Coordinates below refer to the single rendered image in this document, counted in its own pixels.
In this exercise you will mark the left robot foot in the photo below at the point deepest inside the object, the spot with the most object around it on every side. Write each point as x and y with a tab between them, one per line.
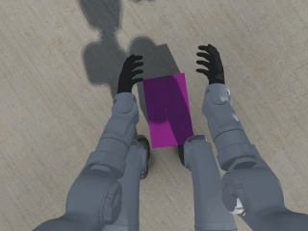
145	144

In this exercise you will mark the robot left forearm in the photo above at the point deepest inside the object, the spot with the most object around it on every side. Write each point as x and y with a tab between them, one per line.
108	159

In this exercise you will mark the left robot shin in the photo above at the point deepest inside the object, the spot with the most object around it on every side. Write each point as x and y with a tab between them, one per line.
135	142

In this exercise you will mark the robot right upper arm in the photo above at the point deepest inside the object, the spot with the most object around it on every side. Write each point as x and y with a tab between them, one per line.
256	196

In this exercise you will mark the robot left upper arm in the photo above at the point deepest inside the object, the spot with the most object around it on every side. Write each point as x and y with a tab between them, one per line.
93	202

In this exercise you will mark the robot left hand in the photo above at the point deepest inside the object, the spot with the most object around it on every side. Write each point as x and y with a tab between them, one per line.
125	81

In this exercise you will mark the robot right hand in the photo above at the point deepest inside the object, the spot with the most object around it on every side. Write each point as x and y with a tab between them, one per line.
215	72

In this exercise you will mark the carton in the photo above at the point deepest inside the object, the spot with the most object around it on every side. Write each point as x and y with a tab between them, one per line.
168	110

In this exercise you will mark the robot right forearm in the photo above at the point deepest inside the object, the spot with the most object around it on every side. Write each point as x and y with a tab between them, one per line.
233	146

